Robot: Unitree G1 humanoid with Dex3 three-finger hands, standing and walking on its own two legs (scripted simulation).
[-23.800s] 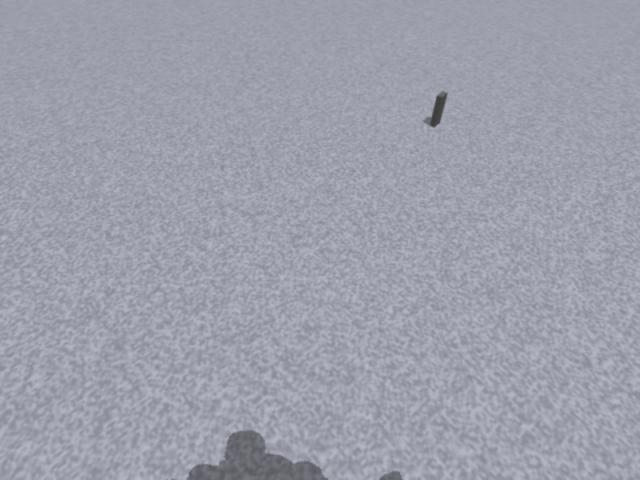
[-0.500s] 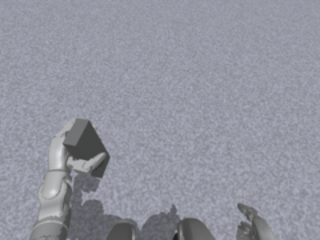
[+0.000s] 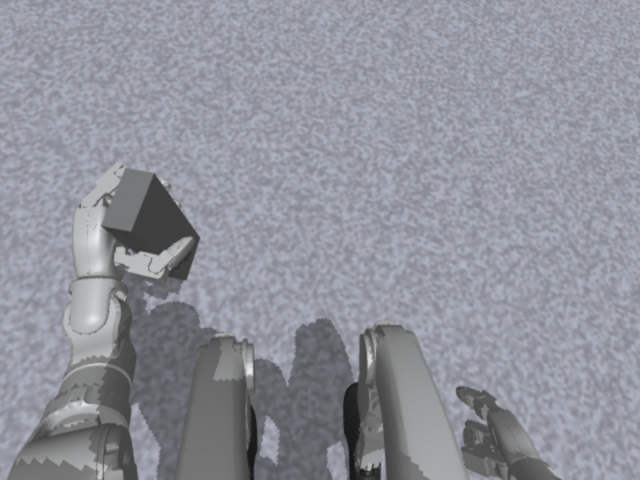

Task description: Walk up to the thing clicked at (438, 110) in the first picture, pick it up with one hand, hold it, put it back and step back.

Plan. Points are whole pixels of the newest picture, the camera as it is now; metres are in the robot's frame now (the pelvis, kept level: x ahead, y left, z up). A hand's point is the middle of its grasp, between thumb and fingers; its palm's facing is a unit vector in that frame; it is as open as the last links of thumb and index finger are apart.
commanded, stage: crouch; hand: left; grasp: from the side
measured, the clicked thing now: (160, 233) +0.41 +0.18 -0.05
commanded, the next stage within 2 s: lower in 0.96 s
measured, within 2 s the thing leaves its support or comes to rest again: neither
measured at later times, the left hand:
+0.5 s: hand (186, 242) +0.45 +0.18 -0.18, palm faces +0.05 -1.00 -0.02, open 9.4 cm
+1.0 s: hand (195, 245) +0.47 +0.18 -0.25, palm faces +0.02 -1.00 -0.03, open 9.4 cm
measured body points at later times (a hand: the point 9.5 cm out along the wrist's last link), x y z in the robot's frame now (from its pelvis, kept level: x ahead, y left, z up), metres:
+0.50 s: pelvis -0.03 +0.00 -0.13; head +0.18 +0.05 +0.26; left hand +0.44 +0.24 -0.18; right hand +0.04 -0.27 -0.24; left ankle +0.06 +0.12 -0.46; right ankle +0.08 -0.13 -0.46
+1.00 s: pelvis -0.03 +0.01 -0.17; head +0.20 +0.07 +0.21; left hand +0.46 +0.24 -0.24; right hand +0.04 -0.28 -0.26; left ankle +0.06 +0.12 -0.46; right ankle +0.08 -0.13 -0.46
